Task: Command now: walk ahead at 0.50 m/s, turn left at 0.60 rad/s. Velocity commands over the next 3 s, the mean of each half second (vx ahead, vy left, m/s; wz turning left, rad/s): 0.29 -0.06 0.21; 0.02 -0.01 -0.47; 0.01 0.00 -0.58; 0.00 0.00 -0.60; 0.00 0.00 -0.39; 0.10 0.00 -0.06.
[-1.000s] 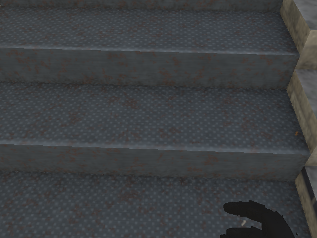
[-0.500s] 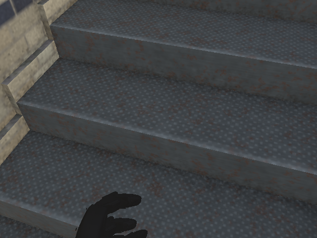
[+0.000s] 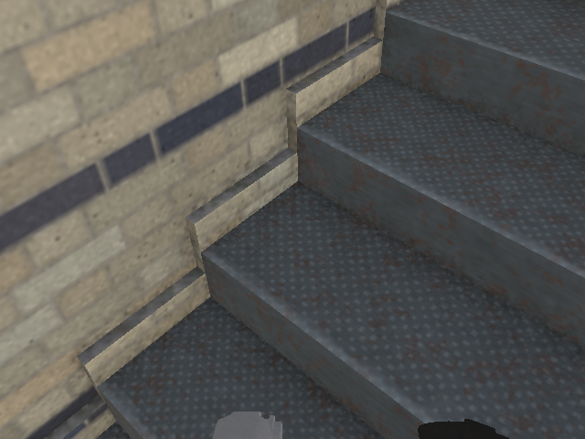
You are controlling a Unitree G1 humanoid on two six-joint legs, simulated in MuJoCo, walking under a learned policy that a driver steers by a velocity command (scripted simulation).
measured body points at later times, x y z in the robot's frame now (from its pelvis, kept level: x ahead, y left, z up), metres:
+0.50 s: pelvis +0.30 +0.08 +0.17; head +0.32 +0.08 +0.62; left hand +0.52 +0.33 +0.10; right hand +0.27 -0.19 +0.03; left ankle +0.26 +0.13 -0.56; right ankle +0.41 -0.02 -0.39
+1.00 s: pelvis +0.54 +0.00 +0.26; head +0.57 +0.01 +0.71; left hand +0.65 +0.22 +0.12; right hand +0.67 -0.29 +0.17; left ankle +0.52 +0.18 -0.30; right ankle +0.63 -0.07 -0.40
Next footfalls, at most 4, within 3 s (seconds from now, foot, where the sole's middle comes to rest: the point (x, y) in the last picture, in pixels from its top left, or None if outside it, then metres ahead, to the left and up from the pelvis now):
0.10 left None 0.30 0.14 -0.60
0.84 right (393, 326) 0.67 -0.07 -0.44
1.42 left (310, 269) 0.79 0.11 -0.44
1.84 right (461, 339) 0.65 -0.20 -0.44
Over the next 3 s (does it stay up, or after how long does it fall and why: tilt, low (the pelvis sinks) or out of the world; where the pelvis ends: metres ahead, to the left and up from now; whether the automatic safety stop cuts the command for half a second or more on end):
stays up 0.87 -0.20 0.48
